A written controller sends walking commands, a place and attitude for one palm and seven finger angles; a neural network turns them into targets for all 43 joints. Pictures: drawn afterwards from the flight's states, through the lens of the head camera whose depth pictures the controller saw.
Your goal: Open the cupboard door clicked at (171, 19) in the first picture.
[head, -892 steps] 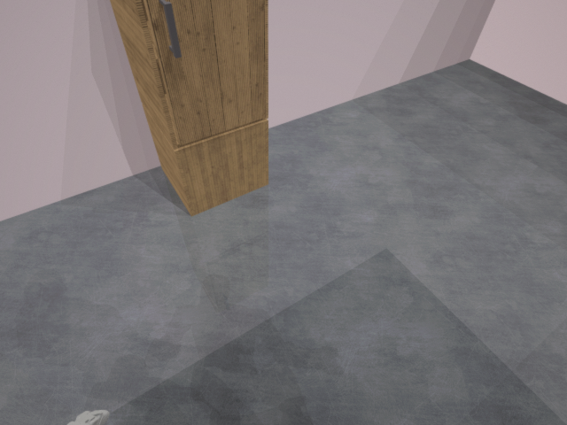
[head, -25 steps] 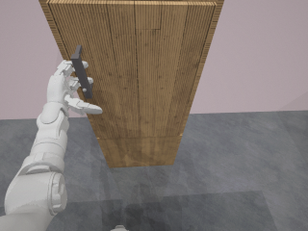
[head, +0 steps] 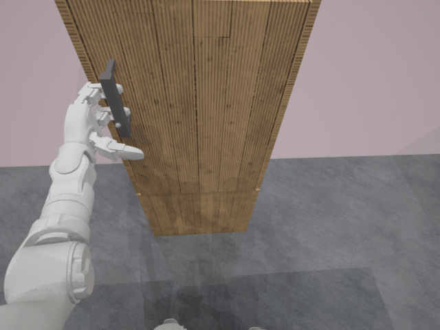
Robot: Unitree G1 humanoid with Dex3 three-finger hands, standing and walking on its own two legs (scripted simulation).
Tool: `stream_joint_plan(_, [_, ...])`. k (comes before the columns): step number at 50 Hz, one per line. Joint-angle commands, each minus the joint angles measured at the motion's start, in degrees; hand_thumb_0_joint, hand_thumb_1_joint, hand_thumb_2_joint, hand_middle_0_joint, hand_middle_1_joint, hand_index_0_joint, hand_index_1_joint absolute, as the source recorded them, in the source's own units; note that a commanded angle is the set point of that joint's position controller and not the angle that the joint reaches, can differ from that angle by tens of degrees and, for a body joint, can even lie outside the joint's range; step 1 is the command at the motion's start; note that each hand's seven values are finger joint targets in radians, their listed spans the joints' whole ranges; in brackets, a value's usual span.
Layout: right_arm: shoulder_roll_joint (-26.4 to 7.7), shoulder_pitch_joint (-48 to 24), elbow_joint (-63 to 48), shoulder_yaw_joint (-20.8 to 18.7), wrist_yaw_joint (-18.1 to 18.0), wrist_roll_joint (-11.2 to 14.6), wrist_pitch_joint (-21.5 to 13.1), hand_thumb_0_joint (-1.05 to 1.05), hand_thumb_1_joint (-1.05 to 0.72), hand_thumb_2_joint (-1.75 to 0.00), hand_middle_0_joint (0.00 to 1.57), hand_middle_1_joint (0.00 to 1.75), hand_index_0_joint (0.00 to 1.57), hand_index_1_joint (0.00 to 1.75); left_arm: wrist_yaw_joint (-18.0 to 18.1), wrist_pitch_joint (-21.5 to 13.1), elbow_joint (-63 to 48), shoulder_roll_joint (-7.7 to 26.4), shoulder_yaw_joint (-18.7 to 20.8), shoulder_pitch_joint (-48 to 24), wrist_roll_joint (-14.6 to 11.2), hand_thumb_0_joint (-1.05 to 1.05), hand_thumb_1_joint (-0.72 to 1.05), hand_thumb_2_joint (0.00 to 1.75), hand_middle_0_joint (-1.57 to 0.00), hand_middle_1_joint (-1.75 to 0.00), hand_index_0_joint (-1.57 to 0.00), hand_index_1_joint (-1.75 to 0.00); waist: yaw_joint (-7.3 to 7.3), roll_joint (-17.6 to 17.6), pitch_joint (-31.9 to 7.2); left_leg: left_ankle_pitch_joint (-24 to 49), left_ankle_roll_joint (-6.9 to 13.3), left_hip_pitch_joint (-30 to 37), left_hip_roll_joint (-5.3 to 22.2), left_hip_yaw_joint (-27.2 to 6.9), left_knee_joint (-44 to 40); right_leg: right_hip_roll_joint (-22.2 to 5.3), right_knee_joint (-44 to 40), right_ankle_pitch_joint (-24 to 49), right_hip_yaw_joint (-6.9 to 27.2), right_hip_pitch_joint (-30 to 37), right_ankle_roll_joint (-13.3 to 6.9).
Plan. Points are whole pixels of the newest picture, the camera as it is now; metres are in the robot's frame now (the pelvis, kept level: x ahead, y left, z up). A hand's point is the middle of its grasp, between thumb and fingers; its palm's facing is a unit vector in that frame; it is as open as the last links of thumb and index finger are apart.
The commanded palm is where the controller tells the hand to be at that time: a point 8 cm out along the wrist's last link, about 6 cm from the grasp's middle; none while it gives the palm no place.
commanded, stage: close the thumb around the handle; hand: left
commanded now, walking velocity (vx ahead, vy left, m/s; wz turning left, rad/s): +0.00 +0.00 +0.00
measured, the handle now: (118, 101) +0.52 +0.18 +0.11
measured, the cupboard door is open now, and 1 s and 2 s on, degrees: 0 2 40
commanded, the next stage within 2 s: pull the door open along its arc in 0.70 s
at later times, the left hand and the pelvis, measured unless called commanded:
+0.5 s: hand (125, 121) +0.47 +0.17 +0.11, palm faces +0.03 -1.00 -0.01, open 7.6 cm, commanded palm +0.44 +0.21 +0.11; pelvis +0.01 +0.00 +0.00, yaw +0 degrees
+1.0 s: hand (131, 127) +0.46 +0.15 +0.10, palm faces +0.03 -1.00 -0.01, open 5.4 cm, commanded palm +0.41 +0.20 +0.11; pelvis +0.01 -0.01 +0.00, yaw -1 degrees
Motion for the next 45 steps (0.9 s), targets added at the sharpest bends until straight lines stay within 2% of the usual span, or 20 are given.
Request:
stream_joint_plan(1, [-8.6, 3.9, -4.2, -3.5, -0.3, 0.0, -2.2, 0.00, -0.90, -0.90, 0.20, 0.30, 0.20, 0.30, 0.7, -5.2, -13.9, 9.9, 0.1, -29.2, -0.4, 0.00, -0.44, 0.32, -0.30, -1.21, -0.30, -1.21, -1.41, 4.3, -20.7, 14.4, 0.7, 21.9, -1.5, -3.8, -4.2, 1.7, -6.1, 17.2, 0.8, -1.4, 0.1])
stream_joint_plan(4, [-9.0, 4.0, -4.5, -3.3, -0.2, 0.1, -2.1, 0.00, -0.90, -0.90, 0.20, 0.30, 0.20, 0.30, 1.2, -4.5, -11.3, 11.6, 1.6, -26.9, -0.2, 0.00, -0.28, 0.40, -0.32, -1.22, -0.32, -1.22, -0.66, 1.7, -19.4, 13.1, 0.9, 19.1, -1.7, -3.5, -4.6, 1.7, -6.3, 16.9, 1.0, -0.1, 0.2])
stream_joint_plan(5, [-8.8, 3.7, -4.9, -3.3, -0.1, 0.1, -2.0, 0.00, -0.90, -0.90, 0.20, 0.30, 0.20, 0.30, 1.2, -4.0, -11.2, 10.0, 0.5, -26.8, -0.2, 0.00, -0.22, 0.42, -0.32, -1.23, -0.32, -1.23, -0.79, 2.5, -19.3, 12.8, 1.0, 18.9, -1.9, -3.2, -4.7, 1.6, -6.4, 17.0, 1.0, -0.1, 0.3])
stream_joint_plan(8, [-9.1, 4.2, -4.9, -3.2, -0.3, -0.1, -1.7, 0.00, -0.90, -0.90, 0.20, 0.30, 0.20, 0.30, 1.9, -3.9, -10.9, 13.5, 3.1, -28.0, 0.3, 0.00, -0.05, 0.49, -0.33, -1.25, -0.33, -1.25, -0.69, 1.5, -19.4, 12.7, 1.2, 18.0, -1.9, -3.2, -4.4, 1.6, -6.2, 17.1, 1.2, 0.7, 0.2])
stream_joint_plan(9, [-8.9, 3.8, -5.1, -3.2, -0.3, -0.1, -1.8, 0.00, -0.90, -0.90, 0.20, 0.30, 0.20, 0.30, 1.9, -4.3, -12.1, 13.1, 2.7, -28.8, 0.4, 0.00, 0.00, 0.52, -0.34, -1.25, -0.34, -1.25, -0.54, 3.5, -20.2, 13.2, 1.0, 18.7, -1.9, -3.1, -4.5, 1.5, -6.0, 17.4, 1.3, 0.5, 0.2])
stream_joint_plan(12, [-8.6, 3.9, -5.2, -3.3, 0.0, -0.2, -1.9, 0.00, -0.90, -0.90, 0.20, 0.30, 0.20, 0.30, 1.8, -4.9, -12.7, 11.2, 1.4, -28.1, 0.4, 0.00, 0.17, 0.59, -0.35, -1.27, -0.35, -1.27, -0.58, 3.6, -21.1, 14.5, 0.8, 19.9, -1.7, -3.3, -4.2, 1.7, -5.7, 18.1, 1.0, 0.2, 0.1])
stream_joint_plan(14, [-8.9, 4.2, -5.1, -3.4, -0.1, -0.1, -1.8, 0.00, -0.90, -0.90, 0.20, 0.30, 0.20, 0.30, 1.6, -4.8, -11.6, 11.6, 1.8, -28.0, 0.3, 0.00, 0.28, 0.64, -0.36, -1.28, -0.36, -1.28, -1.18, 1.6, -21.0, 14.4, 1.0, 19.5, -1.6, -3.2, -3.9, 1.8, -5.8, 18.5, 1.1, 0.1, 0.3])
stream_joint_plan(17, [-8.9, 4.3, -5.0, -3.4, -0.1, -0.1, -1.5, 0.00, -0.90, -0.90, 0.20, 0.30, 0.20, 0.30, 1.3, -4.2, -11.1, 12.0, 2.0, -27.5, 0.3, 0.00, 0.45, 0.71, -0.37, -1.30, -0.37, -1.30, -0.67, 2.5, -20.4, 14.3, 0.9, 18.8, -1.8, -3.1, -4.0, 1.7, -5.9, 18.7, 1.2, 0.6, 0.2])
stream_joint_plan(18, [-8.8, 4.6, -5.1, -3.4, -0.2, -0.1, -1.5, 0.00, -0.90, -0.90, 0.20, 0.30, 0.20, 0.30, 1.3, -4.3, -11.3, 11.3, 1.5, -27.8, 0.1, 0.00, 0.51, 0.73, -0.37, -1.31, -0.37, -1.31, -1.19, 2.3, -20.6, 15.1, 1.1, 19.4, -1.8, -3.2, -3.8, 1.8, -5.8, 19.0, 1.0, 0.4, 0.2])
stream_joint_plan(25, [-8.5, 4.6, -5.0, -3.7, 0.2, -0.2, -1.5, 0.00, -0.90, -0.90, 0.20, 0.30, 0.20, 0.30, 1.9, -4.7, -13.7, 9.7, 0.9, -26.1, 0.0, 0.00, 0.90, 0.90, -0.40, -1.35, -0.40, -1.35, -0.33, 3.4, -22.9, 18.4, 0.8, 21.5, -1.7, -3.2, -3.5, 1.9, -5.3, 21.4, 1.0, 0.9, 0.1])
stream_joint_plan(27, [-8.4, 4.5, -4.9, -3.6, 0.3, -0.1, -1.4, 0.00, -0.90, -0.90, 0.20, 0.30, 0.20, 0.30, 1.9, -4.2, -13.6, 8.3, -0.4, -25.9, 0.2, 0.00, 0.90, 0.90, -0.40, -1.35, -0.40, -1.35, -0.68, 3.3, -21.5, 17.8, 0.8, 20.9, -1.7, -3.1, -3.7, 1.9, -5.5, 21.2, 0.8, 0.4, 0.2])
stream_joint_plan(28, [-8.6, 4.8, -4.8, -3.7, 0.2, -0.1, -1.2, 0.00, -0.90, -0.90, 0.20, 0.30, 0.20, 0.30, 2.2, -4.1, -13.1, 9.3, 0.4, -26.5, 0.2, 0.00, 0.90, 0.90, -0.40, -1.35, -0.40, -1.35, -1.01, 1.6, -20.5, 17.4, 1.0, 20.1, -1.7, -3.2, -3.5, 1.9, -5.6, 21.1, 0.8, 0.6, 0.2])
stream_joint_plan(29, [-8.8, 4.6, -4.8, -3.7, 0.2, -0.1, -1.2, 0.00, -0.90, -0.90, 0.20, 0.30, 0.20, 0.30, 2.6, -4.2, -13.4, 11.2, 2.0, -26.8, 0.3, 0.00, 0.90, 0.90, -0.40, -1.35, -0.40, -1.35, -0.48, 2.1, -20.9, 16.7, 1.0, 19.7, -1.8, -3.1, -3.8, 1.8, -5.7, 20.9, 1.1, 1.1, 0.3])
stream_joint_plan(31, [-8.4, 4.2, -5.2, -3.5, 0.2, -0.1, -1.1, 0.00, -0.90, -0.90, 0.20, 0.30, 0.20, 0.30, 2.8, -3.8, -13.5, 9.8, 1.1, -25.9, 0.4, 0.00, 0.90, 0.90, -0.40, -1.35, -0.40, -1.35, -0.55, 1.8, -20.2, 16.1, 1.0, 19.1, -1.9, -2.7, -4.1, 1.7, -6.0, 21.1, 1.1, 1.7, 0.4])
stream_joint_plan(33, [-8.7, 4.5, -5.2, -3.5, 0.0, -0.2, -1.1, 0.00, -0.90, -0.90, 0.20, 0.30, 0.20, 0.30, 3.2, -4.1, -13.7, 12.9, 3.6, -25.9, 0.4, 0.00, 0.90, 0.90, -0.40, -1.35, -0.40, -1.35, -0.16, 0.7, -21.1, 16.1, 1.3, 18.2, -2.1, -2.4, -3.8, 1.7, -6.0, 21.9, 1.6, 3.5, 0.4])
stream_joint_plan(36, [-8.4, 3.9, -5.7, -3.3, 0.0, -0.2, -1.0, 0.00, -0.90, -0.90, 0.20, 0.30, 0.20, 0.30, 2.6, -4.5, -14.1, 14.2, 4.5, -24.8, 0.6, 0.00, 0.90, 0.90, -0.40, -1.35, -0.40, -1.35, 0.54, 1.4, -21.1, 15.9, 1.3, 16.9, -2.4, -1.8, -4.2, 1.4, -6.1, 23.8, 2.2, 5.7, 0.5])
stream_joint_plan(40, [-8.2, 3.5, -6.1, -3.4, 0.1, -0.1, -1.0, 0.00, -0.90, -0.90, 0.20, 0.30, 0.20, 0.30, 2.0, -5.0, -16.4, 11.9, 3.0, -23.0, -0.1, 0.00, 0.90, 0.90, -0.40, -1.35, -0.40, -1.35, 0.75, 3.2, -22.6, 18.1, 1.0, 19.7, -2.2, -1.9, -4.0, 1.6, -5.8, 24.7, 1.8, 5.1, 0.3])
stream_joint_plan(41, [-7.9, 3.0, -6.0, -3.3, 0.1, 0.1, -1.1, 0.00, -0.90, -0.90, 0.20, 0.30, 0.20, 0.30, 2.0, -5.0, -16.9, 9.2, 0.3, -26.1, -0.3, 0.00, 0.90, 0.90, -0.40, -1.35, -0.40, -1.35, -0.62, 3.7, -21.0, 17.3, 1.1, 19.9, -2.2, -1.9, -3.9, 1.7, -6.2, 24.1, 1.7, 3.6, 0.4])
stream_joint_plan(43, [-8.0, 3.4, -6.0, -3.6, 0.2, 0.0, -1.4, 0.00, -0.90, -0.90, 0.20, 0.30, 0.20, 0.30, 2.3, -4.9, -16.1, 8.7, 0.9, -23.4, -0.8, 0.00, 0.90, 0.90, -0.40, -1.35, -0.40, -1.35, -0.15, 0.6, -20.3, 16.2, 1.4, 18.8, -2.3, -1.8, -3.9, 1.8, -6.6, 23.7, 1.8, 4.4, 0.5])
stream_joint_plan(45, [-8.0, 2.6, -6.5, -3.7, 0.3, 0.1, -1.4, 0.00, -0.90, -0.90, 0.20, 0.30, 0.20, 0.30, 2.3, -4.6, -17.7, 8.4, 0.7, -19.4, -0.6, 0.00, 0.90, 0.90, -0.40, -1.35, -0.40, -1.35, 0.92, 2.7, -22.0, 17.3, 1.2, 19.7, -2.4, -1.4, -4.2, 1.6, -6.3, 25.1, 1.9, 5.4, 0.4])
